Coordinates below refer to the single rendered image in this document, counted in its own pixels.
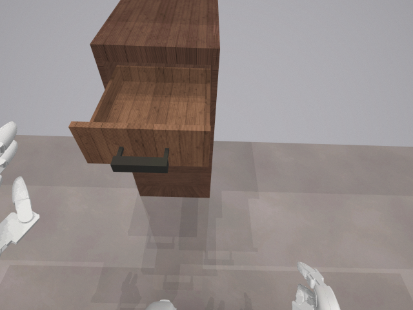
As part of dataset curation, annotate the handle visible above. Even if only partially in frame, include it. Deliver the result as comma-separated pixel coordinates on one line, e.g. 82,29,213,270
110,147,169,173

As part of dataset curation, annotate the drawer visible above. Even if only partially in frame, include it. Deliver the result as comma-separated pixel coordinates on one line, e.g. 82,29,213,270
68,65,210,167

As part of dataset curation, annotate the robot right hand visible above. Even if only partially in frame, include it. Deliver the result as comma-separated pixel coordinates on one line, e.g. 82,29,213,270
292,262,340,310

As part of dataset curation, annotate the cabinet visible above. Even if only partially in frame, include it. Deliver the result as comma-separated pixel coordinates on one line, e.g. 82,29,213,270
90,0,220,198

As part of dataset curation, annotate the robot left hand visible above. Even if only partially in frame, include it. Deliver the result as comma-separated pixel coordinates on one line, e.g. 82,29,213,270
0,121,39,256

